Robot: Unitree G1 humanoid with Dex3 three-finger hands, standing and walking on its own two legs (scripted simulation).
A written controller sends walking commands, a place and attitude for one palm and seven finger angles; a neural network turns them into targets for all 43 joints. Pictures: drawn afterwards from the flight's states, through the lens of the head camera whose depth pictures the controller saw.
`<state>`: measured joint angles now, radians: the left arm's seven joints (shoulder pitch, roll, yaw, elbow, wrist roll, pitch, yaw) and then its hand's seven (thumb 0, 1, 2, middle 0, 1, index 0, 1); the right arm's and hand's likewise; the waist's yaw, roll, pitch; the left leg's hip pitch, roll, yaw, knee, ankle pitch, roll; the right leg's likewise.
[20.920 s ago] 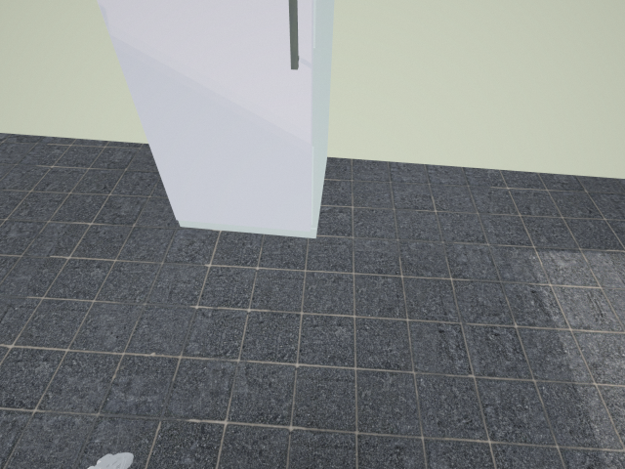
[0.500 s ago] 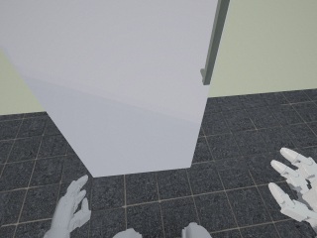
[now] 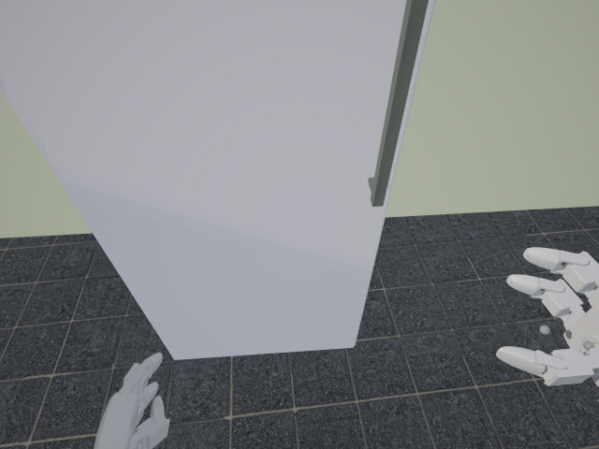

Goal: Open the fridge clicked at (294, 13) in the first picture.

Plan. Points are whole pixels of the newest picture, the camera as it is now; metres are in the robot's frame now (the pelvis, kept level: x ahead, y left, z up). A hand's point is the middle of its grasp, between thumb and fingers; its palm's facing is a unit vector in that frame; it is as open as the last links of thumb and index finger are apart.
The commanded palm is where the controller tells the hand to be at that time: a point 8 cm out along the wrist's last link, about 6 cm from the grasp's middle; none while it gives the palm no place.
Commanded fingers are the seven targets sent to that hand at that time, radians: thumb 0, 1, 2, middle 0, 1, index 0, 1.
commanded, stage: raise the hand to about handle height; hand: right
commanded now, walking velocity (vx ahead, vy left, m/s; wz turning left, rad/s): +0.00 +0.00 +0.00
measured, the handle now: (396, 76) +0.52 -0.12 +0.26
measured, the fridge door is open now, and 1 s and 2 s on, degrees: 0 0 0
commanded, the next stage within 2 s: move the hooked fingers beside the handle in 1.08 s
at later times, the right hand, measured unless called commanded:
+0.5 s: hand (587, 239) +0.27 -0.26 +0.22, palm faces +0.04 +0.99 -0.10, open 13.9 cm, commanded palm +0.24 -0.31 +0.23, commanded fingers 0.00 0.50 -0.30 0.30 1.20 0.30 1.20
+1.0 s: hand (564, 218) +0.29 -0.25 +0.23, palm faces +0.06 +1.00 -0.06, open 13.9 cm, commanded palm +0.25 -0.29 +0.24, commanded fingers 0.00 0.50 -0.30 0.30 1.20 0.30 1.20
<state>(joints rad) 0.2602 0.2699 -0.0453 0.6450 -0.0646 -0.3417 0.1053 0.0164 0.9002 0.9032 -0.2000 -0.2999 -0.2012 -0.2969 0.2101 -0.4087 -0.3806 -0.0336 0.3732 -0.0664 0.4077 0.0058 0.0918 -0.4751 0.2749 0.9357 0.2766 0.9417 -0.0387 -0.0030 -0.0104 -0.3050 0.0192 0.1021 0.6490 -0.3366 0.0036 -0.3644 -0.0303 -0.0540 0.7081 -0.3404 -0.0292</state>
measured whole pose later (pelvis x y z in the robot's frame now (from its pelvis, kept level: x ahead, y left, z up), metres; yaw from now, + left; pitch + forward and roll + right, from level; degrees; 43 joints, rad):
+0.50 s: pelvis +0.00 +0.01 +0.02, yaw -1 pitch -5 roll +1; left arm 0.17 0.25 -0.11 0.63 -0.09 -0.21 0.10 0.01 0.90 0.90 -0.20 -0.30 -0.20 -0.30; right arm -0.14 -0.51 -0.43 0.04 0.35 0.26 0.44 -0.01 0.49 -0.30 0.30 1.19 0.31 1.20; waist -0.08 -0.04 0.00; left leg -0.11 0.01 0.11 0.44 -0.25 0.02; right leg -0.17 -0.02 -0.05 0.48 -0.24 -0.01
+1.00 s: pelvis +0.00 +0.02 +0.02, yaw +1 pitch -5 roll +1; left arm 0.18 0.29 -0.08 0.63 -0.11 -0.16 0.11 0.02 0.90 0.90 -0.20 -0.30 -0.20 -0.30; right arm -0.19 -0.51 -0.46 0.05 0.33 0.36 0.40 -0.01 0.50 -0.30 0.31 1.20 0.31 1.21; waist -0.06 -0.04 -0.01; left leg -0.13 -0.01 0.09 0.48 -0.26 0.03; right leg -0.17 -0.05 -0.06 0.51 -0.25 0.00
